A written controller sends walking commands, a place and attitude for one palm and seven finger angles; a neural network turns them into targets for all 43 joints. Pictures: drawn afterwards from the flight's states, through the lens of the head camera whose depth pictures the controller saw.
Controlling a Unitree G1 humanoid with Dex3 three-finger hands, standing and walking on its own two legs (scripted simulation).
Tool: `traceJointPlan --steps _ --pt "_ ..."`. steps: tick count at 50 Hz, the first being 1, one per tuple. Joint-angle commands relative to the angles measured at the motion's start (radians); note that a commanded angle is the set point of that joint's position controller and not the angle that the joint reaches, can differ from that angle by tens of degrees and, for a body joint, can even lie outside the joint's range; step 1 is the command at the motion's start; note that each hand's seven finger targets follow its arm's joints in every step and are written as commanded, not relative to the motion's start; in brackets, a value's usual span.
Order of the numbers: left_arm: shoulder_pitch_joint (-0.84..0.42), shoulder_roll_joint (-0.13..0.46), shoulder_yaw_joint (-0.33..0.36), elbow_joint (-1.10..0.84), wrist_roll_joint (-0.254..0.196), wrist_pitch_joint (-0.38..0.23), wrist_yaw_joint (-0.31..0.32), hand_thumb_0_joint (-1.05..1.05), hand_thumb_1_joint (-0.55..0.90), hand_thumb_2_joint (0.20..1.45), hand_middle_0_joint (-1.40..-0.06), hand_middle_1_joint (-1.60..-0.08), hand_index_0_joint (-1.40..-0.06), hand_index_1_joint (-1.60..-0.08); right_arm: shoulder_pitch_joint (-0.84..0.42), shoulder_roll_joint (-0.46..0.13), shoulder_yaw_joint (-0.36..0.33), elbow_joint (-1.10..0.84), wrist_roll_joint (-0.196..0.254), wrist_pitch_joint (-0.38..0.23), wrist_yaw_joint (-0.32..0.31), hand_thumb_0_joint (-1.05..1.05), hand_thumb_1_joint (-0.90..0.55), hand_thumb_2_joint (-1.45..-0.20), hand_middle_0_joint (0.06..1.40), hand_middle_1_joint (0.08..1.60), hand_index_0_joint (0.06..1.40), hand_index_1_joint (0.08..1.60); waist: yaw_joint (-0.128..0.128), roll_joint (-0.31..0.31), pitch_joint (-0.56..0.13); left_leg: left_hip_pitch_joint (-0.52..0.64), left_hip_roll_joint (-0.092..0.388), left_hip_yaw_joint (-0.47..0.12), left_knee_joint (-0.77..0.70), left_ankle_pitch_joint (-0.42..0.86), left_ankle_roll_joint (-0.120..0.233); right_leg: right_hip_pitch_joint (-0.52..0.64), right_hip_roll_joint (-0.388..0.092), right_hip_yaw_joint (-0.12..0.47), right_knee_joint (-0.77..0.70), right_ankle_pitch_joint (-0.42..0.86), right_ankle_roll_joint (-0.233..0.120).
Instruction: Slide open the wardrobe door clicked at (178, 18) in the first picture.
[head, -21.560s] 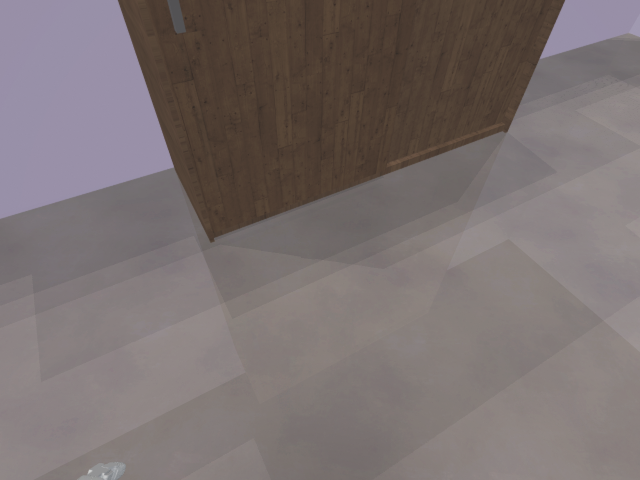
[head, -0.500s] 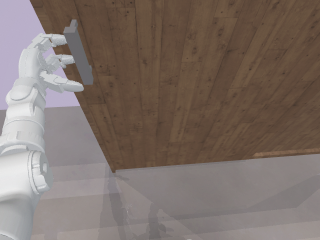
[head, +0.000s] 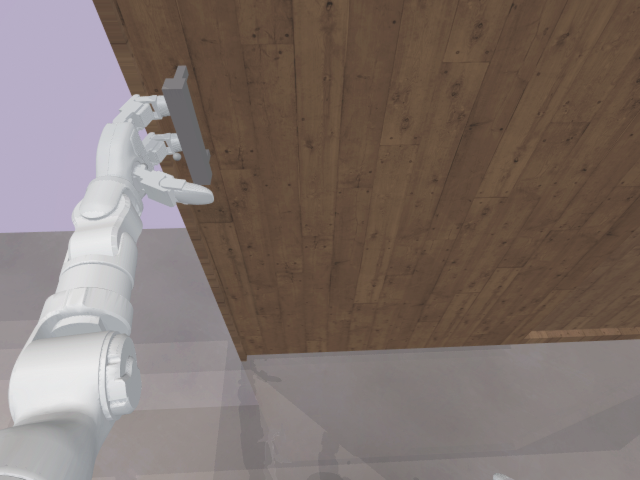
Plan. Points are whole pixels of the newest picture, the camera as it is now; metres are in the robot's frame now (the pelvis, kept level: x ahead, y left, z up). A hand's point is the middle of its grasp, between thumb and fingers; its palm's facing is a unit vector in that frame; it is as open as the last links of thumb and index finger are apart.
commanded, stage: slide the fingers in behind the handle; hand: left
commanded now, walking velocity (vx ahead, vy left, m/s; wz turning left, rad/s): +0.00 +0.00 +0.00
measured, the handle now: (192, 127) +0.53 +0.18 +0.15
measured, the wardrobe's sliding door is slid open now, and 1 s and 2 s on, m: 0.00 0.00 0.00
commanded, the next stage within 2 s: move the hooked fingers beside the handle in 0.18 s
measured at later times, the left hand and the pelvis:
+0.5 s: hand (184, 159) +0.46 +0.17 +0.16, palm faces +0.08 -1.00 -0.02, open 14.6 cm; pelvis +0.00 -0.01 +0.00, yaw +0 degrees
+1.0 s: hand (162, 159) +0.46 +0.20 +0.16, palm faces +0.06 -1.00 -0.01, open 14.0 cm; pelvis -0.01 -0.01 +0.00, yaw +0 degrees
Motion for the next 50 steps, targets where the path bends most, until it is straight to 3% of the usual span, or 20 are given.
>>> traceJointPlan --steps 1,2,8,12,15,17,21,22,25,26,27,29,31,35,38,40,42,43,45,50 --pt "-0.49 0.193 0.007 -0.266 -0.007 -0.08 0.011 0.0 -0.5 0.3 -0.3 -1.2 -0.3 -1.2 0.057 -0.144 -0.06 -0.088 -0.002 -0.037 -0.01 0.0 -0.9 -0.9 0.2 0.3 0.2 0.3 -0.017 0.028 -0.363 0.126 -0.004 -0.054 -0.049 0.45 -0.004 0.218 0.035 0.037 -0.001 0.393 -0.029" --pt "-0.464 0.203 0.017 -0.264 -0.009 -0.083 0.014 0.0 -0.5 0.3 -0.3 -1.2 -0.3 -1.2 0.064 -0.149 -0.061 -0.088 -0.004 -0.035 -0.011 0.0 -0.9 -0.9 0.2 0.3 0.2 0.3 -0.011 -0.006 -0.369 0.122 -0.001 -0.06 -0.048 0.467 -0.003 0.232 0.034 0.034 0.001 0.397 -0.029" --pt "-0.494 0.173 -0.014 -0.271 -0.006 -0.074 0.02 0.0 -0.5 0.3 -0.3 -1.2 -0.3 -1.2 0.044 -0.144 -0.061 -0.084 0.001 -0.035 -0.011 0.0 -0.9 -0.9 0.2 0.3 0.2 0.3 -0.021 0.037 -0.335 0.123 -0.006 -0.054 -0.057 0.41 -0.001 0.212 0.033 0.038 -0.013 0.367 -0.029" --pt "-0.476 0.145 -0.029 -0.292 -0.014 -0.078 0.025 0.0 -0.5 0.3 -0.3 -1.2 -0.3 -1.2 0.046 -0.146 -0.065 -0.082 0.001 -0.039 -0.01 0.0 -0.9 -0.9 0.2 0.3 0.2 0.3 -0.018 0.004 -0.364 0.145 -0.003 -0.058 -0.058 0.442 -0.002 0.232 0.035 0.033 -0.013 0.382 -0.031" --pt "-0.498 0.1 -0.064 -0.33 -0.016 -0.08 0.024 0.0 -0.5 0.3 -0.3 -1.2 -0.3 -1.2 0.041 -0.139 -0.067 -0.076 0.002 -0.045 -0.008 0.0 -0.9 -0.9 0.2 0.3 0.2 0.3 -0.022 0.042 -0.379 0.183 0.0 -0.063 -0.056 0.478 -0.006 0.215 0.038 0.034 -0.014 0.39 -0.031" --pt "-0.466 0.143 -0.031 -0.325 -0.014 -0.083 0.03 0.0 -0.5 0.3 -0.3 -1.2 -0.3 -1.2 0.046 -0.147 -0.068 -0.071 0.0 -0.045 -0.008 0.0 -0.9 -0.9 0.2 0.3 0.2 0.3 -0.01 0.014 -0.375 0.172 0.001 -0.062 -0.056 0.497 -0.005 0.239 0.036 0.033 -0.015 0.403 -0.032" --pt "-0.496 0.129 -0.043 -0.34 -0.011 -0.089 0.029 0.0 -0.5 0.3 -0.3 -1.2 -0.3 -1.2 0.036 -0.142 -0.065 -0.07 0.0 -0.051 -0.009 0.0 -0.9 -0.9 0.2 0.3 0.2 0.3 -0.015 0.035 -0.365 0.174 -0.004 -0.059 -0.068 0.452 -0.003 0.231 0.037 0.036 -0.021 0.386 -0.032" --pt "-0.466 0.168 -0.01 -0.315 -0.009 -0.09 0.033 0.0 -0.5 0.3 -0.3 -1.2 -0.3 -1.2 0.042 -0.148 -0.067 -0.066 -0.001 -0.048 -0.012 0.0 -0.9 -0.9 0.2 0.3 0.2 0.3 -0.009 -0.007 -0.362 0.16 -0.003 -0.057 -0.067 0.444 0.001 0.249 0.036 0.035 -0.022 0.386 -0.032" --pt "-0.475 0.195 0.013 -0.263 -0.009 -0.089 0.021 0.0 -0.5 0.3 -0.3 -1.2 -0.3 -1.2 0.039 -0.148 -0.061 -0.063 0.001 -0.048 -0.018 0.0 -0.9 -0.9 0.2 0.3 0.2 0.3 -0.011 -0.024 -0.325 0.119 -0.008 -0.051 -0.08 0.387 0.004 0.253 0.034 0.039 -0.025 0.375 -0.031" --pt "-0.493 0.194 0.008 -0.278 -0.011 -0.092 0.016 0.0 -0.5 0.3 -0.3 -1.2 -0.3 -1.2 0.035 -0.147 -0.059 -0.066 0.0 -0.05 -0.018 0.0 -0.9 -0.9 0.2 0.3 0.2 0.3 -0.014 0.008 -0.335 0.123 -0.011 -0.045 -0.079 0.383 0.004 0.254 0.033 0.044 -0.026 0.381 -0.03" --pt "-0.475 0.239 0.04 -0.272 -0.007 -0.098 0.016 0.0 -0.5 0.3 -0.3 -1.2 -0.3 -1.2 0.042 -0.152 -0.061 -0.067 -0.001 -0.047 -0.021 0.0 -0.9 -0.9 0.2 0.3 0.2 0.3 -0.003 -0.015 -0.351 0.116 -0.01 -0.048 -0.078 0.386 0.006 0.273 0.03 0.043 -0.022 0.377 -0.032" --pt "-0.505 0.202 0.007 -0.268 -0.006 -0.1 0.009 0.0 -0.5 0.3 -0.3 -1.2 -0.3 -1.2 0.036 -0.143 -0.055 -0.068 0.001 -0.049 -0.02 0.0 -0.9 -0.9 0.2 0.3 0.2 0.3 -0.016 0.036 -0.329 0.124 -0.012 -0.048 -0.077 0.4 0.003 0.251 0.031 0.044 -0.021 0.388 -0.032" --pt "-0.467 0.211 0.027 -0.278 -0.012 -0.105 0.005 0.0 -0.5 0.3 -0.3 -1.2 -0.3 -1.2 0.04 -0.145 -0.06 -0.075 -0.001 -0.052 -0.018 0.0 -0.9 -0.9 0.2 0.3 0.2 0.3 0.0 0.014 -0.37 0.137 -0.011 -0.046 -0.072 0.427 0.003 0.268 0.033 0.045 -0.015 0.408 -0.031" --pt "-0.446 0.276 0.08 -0.233 -0.017 -0.101 -0.002 0.0 -0.5 0.3 -0.3 -1.2 -0.3 -1.2 0.04 -0.153 -0.057 -0.076 0.001 -0.046 -0.022 0.0 -0.9 -0.9 0.2 0.3 0.2 0.3 0.001 -0.028 -0.336 0.092 -0.011 -0.038 -0.077 0.389 0.008 0.282 0.031 0.05 -0.018 0.409 -0.027" --pt "-0.428 0.318 0.103 -0.238 -0.008 -0.103 -0.012 0.0 -0.5 0.3 -0.3 -1.2 -0.3 -1.2 0.038 -0.154 -0.056 -0.087 0.001 -0.041 -0.023 0.0 -0.9 -0.9 0.2 0.3 0.2 0.3 0.012 0.01 -0.348 0.076 -0.015 -0.034 -0.078 0.387 0.009 0.299 0.026 0.055 -0.012 0.414 -0.027" --pt "-0.468 0.287 0.063 -0.216 0.0 -0.098 -0.021 0.0 -0.5 0.3 -0.3 -1.2 -0.3 -1.2 0.043 -0.152 -0.053 -0.085 0.003 -0.038 -0.024 0.0 -0.9 -0.9 0.2 0.3 0.2 0.3 -0.011 0.012 -0.303 0.071 -0.014 -0.036 -0.079 0.359 0.009 0.257 0.027 0.05 -0.018 0.384 -0.027" --pt "-0.444 0.303 0.081 -0.212 -0.006 -0.098 -0.028 0.0 -0.5 0.3 -0.3 -1.2 -0.3 -1.2 0.053 -0.16 -0.061 -0.09 0.002 -0.036 -0.026 0.0 -0.9 -0.9 0.2 0.3 0.2 0.3 -0.007 -0.011 -0.341 0.087 -0.012 -0.033 -0.071 0.378 0.011 0.269 0.028 0.051 -0.015 0.395 -0.026" --pt "-0.439 0.318 0.092 -0.2 -0.012 -0.095 -0.034 0.0 -0.5 0.3 -0.3 -1.2 -0.3 -1.2 0.05 -0.159 -0.059 -0.087 0.004 -0.035 -0.027 0.0 -0.9 -0.9 0.2 0.3 0.2 0.3 -0.004 0.011 -0.336 0.079 -0.014 -0.034 -0.071 0.365 0.01 0.264 0.027 0.055 -0.018 0.388 -0.026" --pt "-0.511 0.275 0.043 -0.196 -0.016 -0.094 -0.048 0.0 -0.5 0.3 -0.3 -1.2 -0.3 -1.2 0.055 -0.159 -0.057 -0.083 0.005 -0.036 -0.029 0.0 -0.9 -0.9 0.2 0.3 0.2 0.3 -0.03 0.009 -0.312 0.081 -0.012 -0.042 -0.074 0.336 0.008 0.228 0.029 0.049 -0.022 0.355 -0.025" --pt "-0.549 0.263 0.026 -0.159 -0.018 -0.106 -0.054 0.0 -0.5 0.3 -0.3 -1.2 -0.3 -1.2 0.07 -0.162 -0.058 -0.069 0.004 -0.044 -0.032 0.0 -0.9 -0.9 0.2 0.3 0.2 0.3 -0.043 0.032 -0.31 0.093 -0.011 -0.056 -0.066 0.31 0.004 0.174 0.031 0.045 -0.023 0.296 -0.027"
